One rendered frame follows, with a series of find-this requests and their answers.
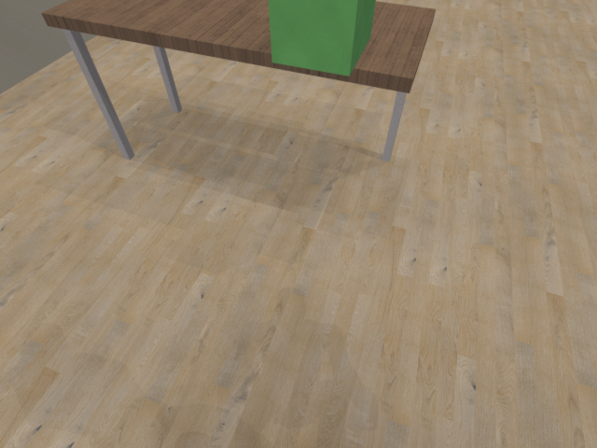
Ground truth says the carton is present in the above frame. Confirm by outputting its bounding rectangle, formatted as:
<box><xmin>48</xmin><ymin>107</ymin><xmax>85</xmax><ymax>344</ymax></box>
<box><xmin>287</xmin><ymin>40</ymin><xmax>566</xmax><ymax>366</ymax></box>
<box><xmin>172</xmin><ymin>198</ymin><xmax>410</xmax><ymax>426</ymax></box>
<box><xmin>269</xmin><ymin>0</ymin><xmax>376</xmax><ymax>77</ymax></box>

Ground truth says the table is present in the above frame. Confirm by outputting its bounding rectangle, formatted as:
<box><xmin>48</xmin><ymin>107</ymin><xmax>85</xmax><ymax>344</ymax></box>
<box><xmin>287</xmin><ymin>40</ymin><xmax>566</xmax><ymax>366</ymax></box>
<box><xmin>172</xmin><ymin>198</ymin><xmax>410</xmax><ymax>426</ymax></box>
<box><xmin>41</xmin><ymin>0</ymin><xmax>436</xmax><ymax>161</ymax></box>

